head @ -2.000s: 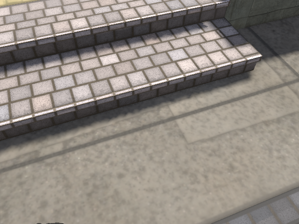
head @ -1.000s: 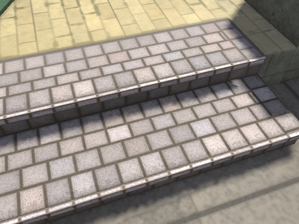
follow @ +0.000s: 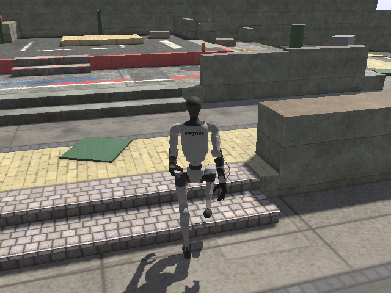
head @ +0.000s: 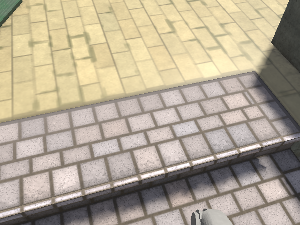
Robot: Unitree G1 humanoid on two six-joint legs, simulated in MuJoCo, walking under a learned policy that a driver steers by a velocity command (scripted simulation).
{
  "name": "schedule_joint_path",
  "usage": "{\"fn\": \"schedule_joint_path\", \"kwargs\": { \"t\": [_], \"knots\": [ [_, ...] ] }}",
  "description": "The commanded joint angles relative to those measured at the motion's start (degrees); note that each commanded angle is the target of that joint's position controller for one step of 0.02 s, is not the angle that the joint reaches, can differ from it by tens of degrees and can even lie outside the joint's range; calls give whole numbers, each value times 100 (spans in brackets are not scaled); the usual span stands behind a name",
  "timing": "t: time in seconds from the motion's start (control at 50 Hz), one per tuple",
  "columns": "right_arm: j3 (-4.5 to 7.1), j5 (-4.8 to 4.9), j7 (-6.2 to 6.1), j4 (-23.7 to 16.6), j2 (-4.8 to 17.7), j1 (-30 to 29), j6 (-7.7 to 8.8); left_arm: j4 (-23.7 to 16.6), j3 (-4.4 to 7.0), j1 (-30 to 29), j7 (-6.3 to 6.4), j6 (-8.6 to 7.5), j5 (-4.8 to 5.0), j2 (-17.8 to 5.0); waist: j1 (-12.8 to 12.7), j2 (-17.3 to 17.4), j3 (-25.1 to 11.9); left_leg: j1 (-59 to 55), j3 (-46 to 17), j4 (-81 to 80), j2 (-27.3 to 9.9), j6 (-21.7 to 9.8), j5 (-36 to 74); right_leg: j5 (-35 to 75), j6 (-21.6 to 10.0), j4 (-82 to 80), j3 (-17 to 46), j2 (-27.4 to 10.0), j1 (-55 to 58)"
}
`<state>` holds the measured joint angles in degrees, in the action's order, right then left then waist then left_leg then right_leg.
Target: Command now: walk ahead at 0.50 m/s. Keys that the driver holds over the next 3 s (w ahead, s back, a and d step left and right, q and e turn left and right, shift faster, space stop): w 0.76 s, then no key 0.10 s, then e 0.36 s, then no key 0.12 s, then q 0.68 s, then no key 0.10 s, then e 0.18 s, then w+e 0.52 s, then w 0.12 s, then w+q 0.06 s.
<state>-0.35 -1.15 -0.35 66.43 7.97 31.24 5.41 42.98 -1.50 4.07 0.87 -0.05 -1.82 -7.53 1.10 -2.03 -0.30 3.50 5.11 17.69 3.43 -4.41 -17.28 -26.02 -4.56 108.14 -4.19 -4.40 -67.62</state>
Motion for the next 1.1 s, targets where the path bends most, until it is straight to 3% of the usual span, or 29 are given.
{"fn": "schedule_joint_path", "kwargs": {
  "t": [0.02, 0.08, 0.14, 0.16, 0.18, 0.2, 0.22, 0.24, 0.26, 0.28, 0.32, 0.38, 0.42, 0.48, 0.54, 0.58, 0.64, 0.72, 0.74, 0.76, 0.78, 0.8, 0.82, 0.84, 0.86, 0.92, 0.98, 1.02, 1.1],
  "knots": [
    [9, 84, -173, 97, 694, 465, 37, -1369, -225, -1596, 5, -134, 23, 23, 10, 521, 833, -202, -1267, -1430, -1587, -705, 1001, -459, -119, -604, -206, -206, -1467],
    [-64, 243, -236, -227, 620, 34, -52, -1193, -293, -983, -138, -84, 134, 33, -193, 102, 120, 472, -254, -1872, -1252, -774, 4885, 508, -232, -3399, -891, 138, 2178],
    [230, 147, -126, -474, 1648, 53, -45, -635, 24, 723, -117, -123, 171, -552, -953, 1191, -1504, -996, -367, 753, -1759, -617, 9941, 253, -429, -4611, -921, 1003, 4239],
    [337, 172, -71, -543, 1768, -237, -23, -392, 126, 1523, -124, -166, 112, -714, -1395, 1518, -1960, -985, -275, 2103, -1772, -434, 9798, 438, -681, -5134, -234, 827, 5111],
    [294, 319, 15, -746, 1276, 196, 85, -101, 346, 2061, -99, -254, -9, -1239, -1235, 561, -2464, 642, -379, 4050, -1147, -203, 7415, -420, -1159, -6193, 2189, -407, 6523],
    [327, 136, 221, -995, 813, -121, 103, 228, 588, 2205, -65, -114, 89, -1882, -1118, -875, -2370, 2179, -559, 6630, 366, 141, 598, 130, -1551, -8704, 5490, -1480, 6888],
    [416, -315, 847, -691, 887, 127, 5, 630, 368, 3280, -319, -140, -454, -1625, -1469, -510, -810, 4257, -3074, 9019, 610, -332, 1856, -1138, -1155, -8811, 6000, -1133, 6212],
    [503, -207, 832, -970, 925, -366, 70, 991, 477, 2421, -448, -285, -351, -1520, -759, -205, 275, 5040, -2897, 9569, 461, -476, 2021, -917, -846, -8636, 4736, -1065, 5219],
    [374, -271, 673, -1274, 646, -619, 111, 1127, 359, 1688, -514, -395, -179, -979, -429, 386, -19, 5006, -2728, 9933, 433, -679, 1770, 114, -1119, -8426, 4100, -1072, 4926],
    [193, -300, 588, -1573, 290, -881, 84, 1295, 199, 1054, -539, -485, -215, -329, -22, 908, -182, 5230, -2658, 9830, 212, -917, 1699, 403, -1020, -8368, 3272, -973, 4782],
    [45, -146, 483, -1633, 286, -797, -94, 1443, 1, 492, -507, -582, -458, 215, 469, 852, -230, 5538, -2414, 9490, -284, -1011, 2306, 971, -537, -8646, 2144, -775, 4206],
    [122, -64, 492, -2054, 585, -1417, -19, 1127, 65, 112, -401, -881, -342, -206, 707, 95, -310, 4200, -1245, 7696, -596, -670, 1991, 1912, -203, -9204, 321, 29, 3035],
    [174, -57, 562, -2037, 700, -1876, 33, 1485, 177, 1691, -288, -901, -419, -670, 42, -698, -444, 5093, -786, 8619, -358, -223, 1487, 3223, -265, -9016, 333, 82, 4335],
    [86, -151, 334, -2336, 548, -2583, 14, 2005, 170, 3518, -333, -739, -545, -695, -511, -540, -195, 8352, -1336, 10034, -65, -272, 184, 4272, -668, -8475, 1463, -774, 7369],
    [-99, -236, 299, -2565, 287, -3015, -78, 2172, -21, 3539, -478, -592, -695, -284, -302, -144, 134, 9514, -1268, 10262, -298, -832, 352, 3079, -760, -8645, 1402, -866, 7684],
    [-182, -133, 356, -2915, 360, -3732, -144, 2240, -89, 3395, -526, -548, -761, -220, -304, 198, 273, 8752, -634, 8660, -610, -849, 1308, 2305, -554, -9204, 965, -566, 6738],
    [-298, -40, 506, -3408, 166, -5013, -448, 2032, -190, 3269, -658, -567, -500, -301, -446, -217, 216, 5780, 259, 6926, -750, -401, 1541, 3316, -617, -10396, 598, -625, 4580],
    [-27, -88, 565, -3117, 825, -3968, -527, 1722, 171, 2924, -685, -897, 22, -1925, 371, -692, 9, 3846, 768, 4687, 313, -82, -208, 9373, -462, -9105, 331, -1014, 6271],
    [15, -49, 502, -3037, 883, -3423, -470, 1773, 277, 2821, -713, -857, -52, -2069, 558, -823, -226, 3275, 586, 4190, 304, -273, -217, 10307, -301, -8415, 264, -1115, 6566],
    [101, 102, 459, -2628, 1207, -2110, -355, 1779, 255, 3365, -728, -911, -413, -1653, 552, -331, -1586, 471, -628, 5048, -153, -1064, 1818, 10546, 177, -6889, 418, -911, 4999],
    [196, 18, 426, -2012, 1413, -456, -334, 1591, 188, 3276, -806, -914, -490, -1270, 1007, 643, -2724, -1736, -2915, 3439, -952, -1830, 1592, 7139, 473, -5317, 820, -122, 3291],
    [199, -334, 434, -1587, 1406, 995, -397, 1413, 307, 2179, -907, -731, -139, -1169, 1618, 1589, -2758, -1863, -5194, 1571, -1817, -2428, 1572, 903, 552, -2068, 1225, 1289, 2261],
    [304, -410, 309, -1497, 1588, 651, -160, 1305, 347, 2013, -861, -721, 154, -933, 1250, 944, -1586, -530, -5186, 1358, -1755, -1873, 1114, 1592, 157, -995, 2043, 1130, 1512],
    [296, -293, 279, -1468, 1422, -329, -19, 1218, 297, 1839, -687, -757, 46, -738, 740, 666, -774, 848, -4371, 1472, -1766, -1894, 1618, 1848, 117, -686, 1954, 778, 1439],
    [175, -194, 260, -1402, 884, -1171, 20, 1044, 261, 1592, -536, -724, -182, -677, 303, 91, -991, 1286, -3808, 1428, -1726, -1862, 2044, 1549, 61, -787, 1743, 645, 1520],
    [-170, -56, 145, -1373, -337, -2798, 65, 789, 9, 1401, -359, -498, -255, -151, -694, 186, -798, 2771, -2290, 542, -1600, -1218, 2318, 407, -161, -964, 1432, 145, 1721],
    [-29, -89, 82, -1615, 354, -3212, 321, 722, 215, 1104, -480, -637, -112, -741, -924, -189, -954, 3406, -460, 241, -932, -486, 2358, 1174, 313, -3423, 914, -237, 3324],
    [115, -67, 51, -1777, 1057, -3315, 522, 924, 287, 1182, -710, -740, 3, -913, -916, 337, -618, 4048, 514, -85, -468, 40, 2871, 1977, 740, -4730, 471, -195, 5012],
    [526, -111, 83, -1361, 1762, -1741, 417, 276, 282, -325, -619, -746, 3, -981, 19, 484, -312, 522, -263, 446, -1555, -758, 4273, 2188, 577, -6882, 412, 14, 3160]
  ]
}}
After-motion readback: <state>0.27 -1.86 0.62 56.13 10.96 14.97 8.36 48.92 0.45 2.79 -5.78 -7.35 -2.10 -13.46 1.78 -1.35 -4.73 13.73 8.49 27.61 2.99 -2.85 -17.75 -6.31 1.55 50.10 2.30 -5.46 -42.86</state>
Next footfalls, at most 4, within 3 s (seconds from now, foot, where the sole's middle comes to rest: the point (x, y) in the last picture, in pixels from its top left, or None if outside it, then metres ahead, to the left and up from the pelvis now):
0.16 right None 0.30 -0.09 -0.64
0.74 left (135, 151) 0.69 0.06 -0.50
1.18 right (191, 117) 0.87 -0.18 -0.50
1.54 left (133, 121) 0.84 0.07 -0.50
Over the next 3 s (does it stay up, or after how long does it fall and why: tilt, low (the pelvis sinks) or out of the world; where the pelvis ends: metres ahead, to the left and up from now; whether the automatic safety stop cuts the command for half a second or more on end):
stays up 0.99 -0.11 0.27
